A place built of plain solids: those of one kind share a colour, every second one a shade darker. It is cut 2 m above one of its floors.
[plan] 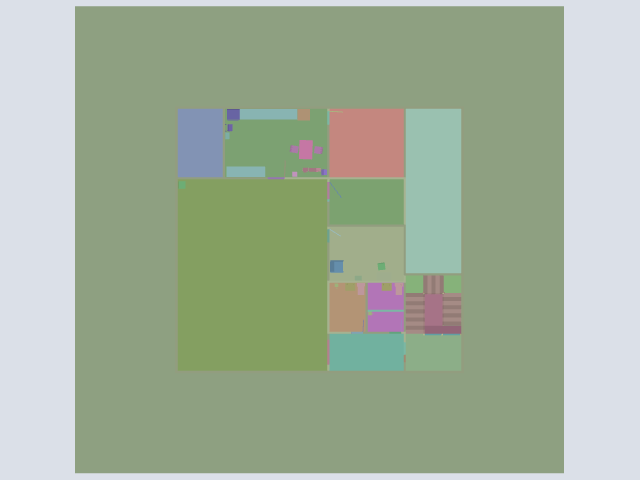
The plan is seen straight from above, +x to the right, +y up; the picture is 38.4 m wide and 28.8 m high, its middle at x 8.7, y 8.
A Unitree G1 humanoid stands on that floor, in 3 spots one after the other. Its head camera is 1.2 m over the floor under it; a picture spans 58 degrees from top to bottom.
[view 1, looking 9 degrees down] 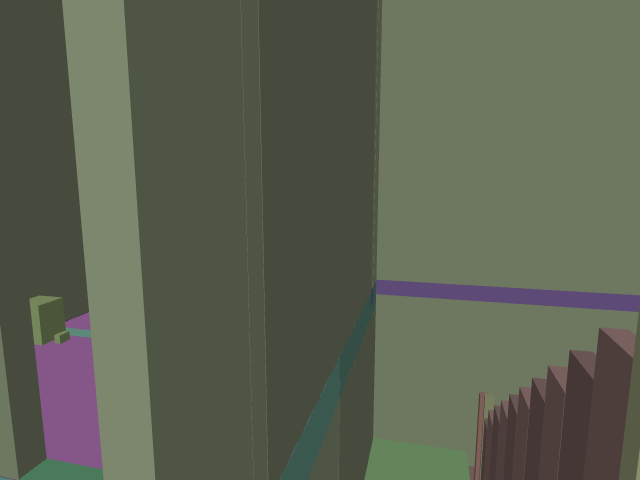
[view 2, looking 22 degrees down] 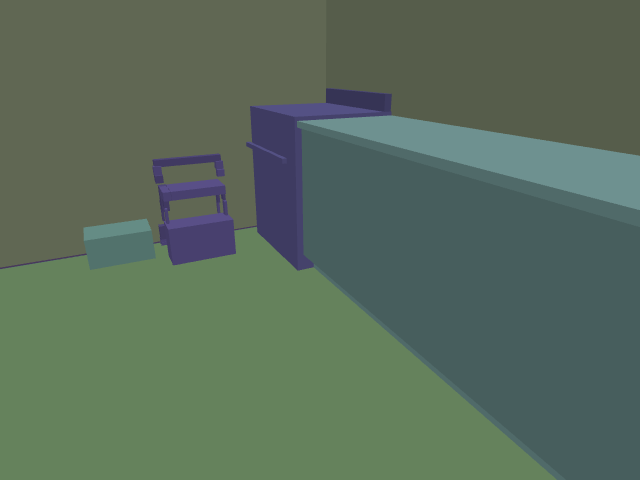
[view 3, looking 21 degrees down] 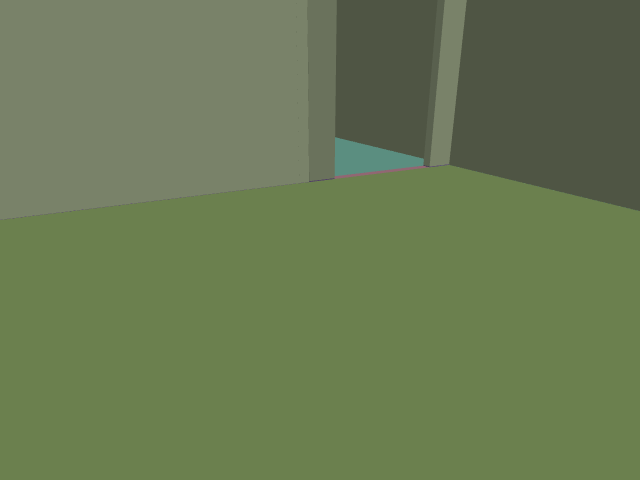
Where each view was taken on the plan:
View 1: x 14.38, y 1.17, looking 104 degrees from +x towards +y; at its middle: wall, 2.20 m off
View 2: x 6.12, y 14.22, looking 153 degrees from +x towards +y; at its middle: counter_run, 2.44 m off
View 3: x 4.62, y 4.62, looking -28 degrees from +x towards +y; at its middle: upper_floor_social_hall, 3.35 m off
